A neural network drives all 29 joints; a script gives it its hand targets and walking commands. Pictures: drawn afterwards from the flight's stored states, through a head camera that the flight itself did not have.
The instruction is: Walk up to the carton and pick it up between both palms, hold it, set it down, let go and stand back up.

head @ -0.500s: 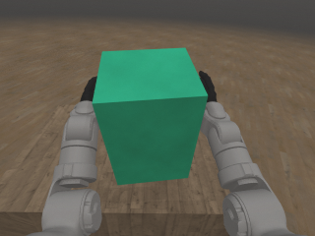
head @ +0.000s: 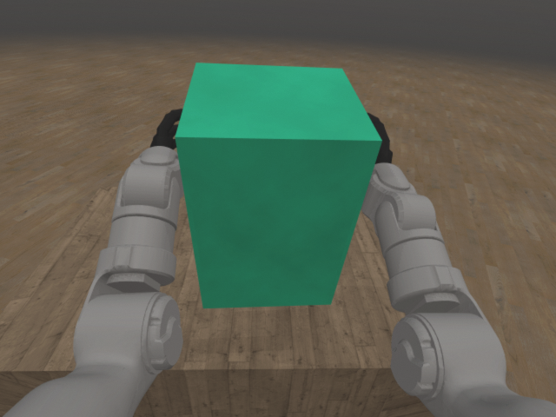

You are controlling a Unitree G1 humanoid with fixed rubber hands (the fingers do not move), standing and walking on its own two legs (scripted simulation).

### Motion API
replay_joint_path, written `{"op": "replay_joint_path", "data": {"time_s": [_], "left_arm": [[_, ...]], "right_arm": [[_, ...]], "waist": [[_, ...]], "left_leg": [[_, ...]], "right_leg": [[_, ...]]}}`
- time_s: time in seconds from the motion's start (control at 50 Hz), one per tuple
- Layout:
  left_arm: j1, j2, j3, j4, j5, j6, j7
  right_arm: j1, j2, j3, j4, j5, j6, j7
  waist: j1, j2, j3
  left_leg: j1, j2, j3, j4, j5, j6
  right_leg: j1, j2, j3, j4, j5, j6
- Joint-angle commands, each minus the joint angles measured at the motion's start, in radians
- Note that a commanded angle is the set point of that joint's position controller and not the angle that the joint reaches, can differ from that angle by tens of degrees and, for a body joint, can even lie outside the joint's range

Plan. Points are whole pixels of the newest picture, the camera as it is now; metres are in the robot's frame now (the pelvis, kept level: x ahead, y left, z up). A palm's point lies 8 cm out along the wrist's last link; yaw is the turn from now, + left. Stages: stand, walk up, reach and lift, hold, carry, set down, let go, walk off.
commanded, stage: reach and lift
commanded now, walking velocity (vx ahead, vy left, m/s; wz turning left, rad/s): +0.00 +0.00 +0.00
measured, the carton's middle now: (269, 194) +0.38 +0.04 +0.22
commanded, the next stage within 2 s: hold in 0.70 s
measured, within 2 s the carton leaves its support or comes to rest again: neither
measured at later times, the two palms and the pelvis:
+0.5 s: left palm (161, 158) +0.38 +0.19 +0.27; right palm (370, 168) +0.38 -0.10 +0.27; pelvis +0.00 +0.00 +0.00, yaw +0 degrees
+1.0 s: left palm (162, 148) +0.37 +0.18 +0.29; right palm (378, 160) +0.37 -0.11 +0.28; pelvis +0.00 +0.00 +0.00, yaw +0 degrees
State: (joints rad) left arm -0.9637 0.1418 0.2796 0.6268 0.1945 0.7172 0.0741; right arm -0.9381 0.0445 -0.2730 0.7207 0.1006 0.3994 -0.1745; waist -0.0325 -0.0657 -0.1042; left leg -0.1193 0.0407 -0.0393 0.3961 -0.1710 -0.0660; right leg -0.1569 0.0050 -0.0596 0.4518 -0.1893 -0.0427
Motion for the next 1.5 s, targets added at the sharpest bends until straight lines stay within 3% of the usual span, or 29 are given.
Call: {"op": "replay_joint_path", "data": {"time_s": [0.0,0.02,0.04,0.06,0.14,0.2,0.22,0.28,0.42,0.48,0.6,0.66,0.72,0.84,0.86,0.9,0.92,0.94,1.1,1.24,1.26,1.34,1.4,1.44,1.48], "left_arm": [[-0.932,-0.683,-0.354,-0.142,-0.151,-0.117,-0.189],[-0.927,-0.670,-0.348,-0.133,-0.155,-0.115,-0.193],[-0.949,-0.681,-0.367,-0.147,-0.165,-0.117,-0.190],[-0.960,-0.696,-0.379,-0.169,-0.170,-0.117,-0.180],[-1.018,-0.727,-0.450,-0.242,-0.227,-0.123,-0.160],[-1.030,-0.754,-0.494,-0.286,-0.264,-0.125,-0.137],[-1.025,-0.771,-0.507,-0.302,-0.271,-0.122,-0.131],[-1.022,-0.779,-0.522,-0.355,-0.291,-0.111,-0.117],[-1.008,-0.804,-0.543,-0.403,-0.317,-0.070,-0.109],[-1.027,-0.794,-0.522,-0.353,-0.309,-0.052,-0.118],[-1.063,-0.799,-0.501,-0.301,-0.315,-0.037,-0.120],[-1.048,-0.807,-0.492,-0.299,-0.316,-0.030,-0.124],[-1.041,-0.786,-0.444,-0.221,-0.289,-0.025,-0.134],[-1.037,-0.751,-0.394,-0.196,-0.271,-0.023,-0.142],[-1.043,-0.749,-0.398,-0.213,-0.272,-0.026,-0.144],[-1.053,-0.750,-0.398,-0.222,-0.283,-0.029,-0.142],[-1.050,-0.752,-0.410,-0.229,-0.290,-0.028,-0.140],[-1.051,-0.745,-0.407,-0.253,-0.297,-0.030,-0.140],[-1.076,-0.798,-0.511,-0.401,-0.375,-0.029,-0.105],[-1.044,-0.807,-0.529,-0.498,-0.399,0.002,-0.090],[-1.074,-0.797,-0.520,-0.478,-0.398,0.002,-0.091],[-1.070,-0.779,-0.497,-0.447,-0.387,0.015,-0.093],[-1.087,-0.776,-0.477,-0.435,-0.392,0.014,-0.097],[-1.086,-0.763,-0.447,-0.348,-0.375,0.018,-0.101],[-1.074,-0.752,-0.415,-0.338,-0.367,0.017,-0.108]], "right_arm": [[-1.022,0.522,0.334,-0.041,0.088,-0.015,0.078],[-1.036,0.531,0.351,-0.056,0.097,-0.015,0.074],[-1.058,0.529,0.358,-0.067,0.104,-0.017,0.074],[-1.087,0.525,0.370,-0.089,0.114,-0.021,0.077],[-1.121,0.544,0.407,-0.155,0.147,-0.023,0.068],[-1.172,0.559,0.436,-0.237,0.170,-0.029,0.065],[-1.140,0.555,0.435,-0.233,0.175,-0.023,0.063],[-1.175,0.571,0.479,-0.310,0.220,-0.016,0.058],[-1.150,0.577,0.507,-0.345,0.288,0.032,0.034],[-1.207,0.572,0.496,-0.335,0.296,0.049,0.034],[-1.227,0.557,0.452,-0.273,0.293,0.079,0.043],[-1.214,0.551,0.443,-0.265,0.292,0.088,0.045],[-1.240,0.532,0.411,-0.218,0.277,0.094,0.051],[-1.206,0.514,0.400,-0.150,0.260,0.107,0.060],[-1.191,0.513,0.395,-0.144,0.256,0.109,0.059],[-1.222,0.516,0.412,-0.169,0.269,0.107,0.060],[-1.211,0.509,0.408,-0.173,0.267,0.107,0.059],[-1.219,0.520,0.427,-0.198,0.278,0.106,0.058],[-1.235,0.553,0.499,-0.347,0.343,0.112,0.044],[-1.168,0.555,0.531,-0.425,0.411,0.156,0.020],[-1.184,0.553,0.516,-0.390,0.405,0.166,0.022],[-1.172,0.536,0.496,-0.362,0.396,0.190,0.024],[-1.193,0.552,0.495,-0.364,0.395,0.195,0.033],[-1.201,0.535,0.466,-0.299,0.377,0.201,0.038],[-1.218,0.546,0.470,-0.308,0.375,0.200,0.041]], "waist": [[-0.133,0.150,-0.382],[-0.118,0.133,-0.391],[-0.124,0.143,-0.400],[-0.109,0.157,-0.427],[-0.125,0.180,-0.493],[-0.117,0.180,-0.565],[-0.130,0.197,-0.571],[-0.112,0.192,-0.615],[-0.129,0.214,-0.578],[-0.119,0.205,-0.517],[-0.135,0.219,-0.442],[-0.139,0.218,-0.435],[-0.132,0.200,-0.394],[-0.122,0.179,-0.378],[-0.130,0.183,-0.389],[-0.112,0.179,-0.418],[-0.127,0.182,-0.419],[-0.113,0.173,-0.450],[-0.121,0.202,-0.555],[-0.130,0.225,-0.606],[-0.129,0.226,-0.571],[-0.133,0.212,-0.520],[-0.118,0.187,-0.515],[-0.118,0.177,-0.446],[-0.100,0.144,-0.448]], "left_leg": [[-0.032,-0.118,0.065,-0.080,0.049,0.047],[-0.035,-0.122,0.065,-0.074,0.049,0.053],[-0.028,-0.118,0.062,-0.077,0.047,0.049],[-0.020,-0.115,0.057,-0.076,0.067,0.045],[-0.010,-0.115,0.042,-0.061,0.101,0.033],[0.011,-0.112,0.035,-0.045,0.138,0.026],[0.024,-0.112,0.032,-0.041,0.157,0.017],[0.036,-0.113,0.025,-0.028,0.201,0.022],[0.034,-0.116,0.020,-0.015,0.224,0.013],[-0.012,-0.119,0.022,-0.025,0.162,0.024],[-0.063,-0.115,0.018,-0.045,0.070,0.021],[-0.065,-0.110,0.020,-0.047,0.080,0.018],[-0.087,-0.111,0.023,-0.056,0.031,0.028],[-0.102,-0.110,0.028,-0.070,-0.005,0.034],[-0.100,-0.110,0.028,-0.067,0.009,0.033],[-0.098,-0.107,0.028,-0.066,0.016,0.031],[-0.097,-0.110,0.025,-0.064,0.025,0.032],[-0.088,-0.111,0.026,-0.058,0.050,0.035],[-0.042,-0.107,0.012,-0.032,0.150,0.016],[0.003,-0.112,-0.002,-0.001,0.248,0.006],[-0.023,-0.111,-0.001,-0.013,0.191,0.008],[-0.049,-0.108,-0.004,-0.029,0.141,0.011],[-0.068,-0.106,0.001,-0.038,0.119,0.023],[-0.094,-0.105,0.004,-0.051,0.048,0.026],[-0.101,-0.104,0.009,-0.052,0.052,0.037]], "right_leg": [[0.238,0.001,0.016,-0.177,0.112,0.100],[0.240,0.000,0.020,-0.177,0.114,0.105],[0.238,0.003,0.017,-0.174,0.117,0.103],[0.247,0.008,0.012,-0.170,0.121,0.099],[0.248,0.011,0.017,-0.153,0.187,0.104],[0.251,0.023,0.012,-0.142,0.210,0.099],[0.248,0.024,0.013,-0.138,0.236,0.098],[0.262,0.029,0.020,-0.130,0.277,0.103],[0.254,0.032,0.028,-0.127,0.318,0.106],[0.223,0.029,0.031,-0.138,0.244,0.106],[0.176,0.028,0.034,-0.155,0.134,0.093],[0.192,0.029,0.035,-0.155,0.154,0.085],[0.177,0.026,0.037,-0.169,0.094,0.084],[0.183,0.028,0.040,-0.177,0.049,0.081],[0.191,0.024,0.040,-0.172,0.072,0.081],[0.197,0.028,0.039,-0.167,0.073,0.083],[0.193,0.029,0.038,-0.167,0.095,0.085],[0.217,0.029,0.041,-0.163,0.118,0.087],[0.237,0.045,0.035,-0.137,0.253,0.096],[0.256,0.050,0.044,-0.130,0.394,0.105],[0.221,0.048,0.045,-0.140,0.324,0.106],[0.204,0.047,0.046,-0.149,0.278,0.101],[0.202,0.047,0.046,-0.151,0.243,0.097],[0.157,0.043,0.045,-0.167,0.160,0.094],[0.179,0.045,0.049,-0.168,0.169,0.093]]}}
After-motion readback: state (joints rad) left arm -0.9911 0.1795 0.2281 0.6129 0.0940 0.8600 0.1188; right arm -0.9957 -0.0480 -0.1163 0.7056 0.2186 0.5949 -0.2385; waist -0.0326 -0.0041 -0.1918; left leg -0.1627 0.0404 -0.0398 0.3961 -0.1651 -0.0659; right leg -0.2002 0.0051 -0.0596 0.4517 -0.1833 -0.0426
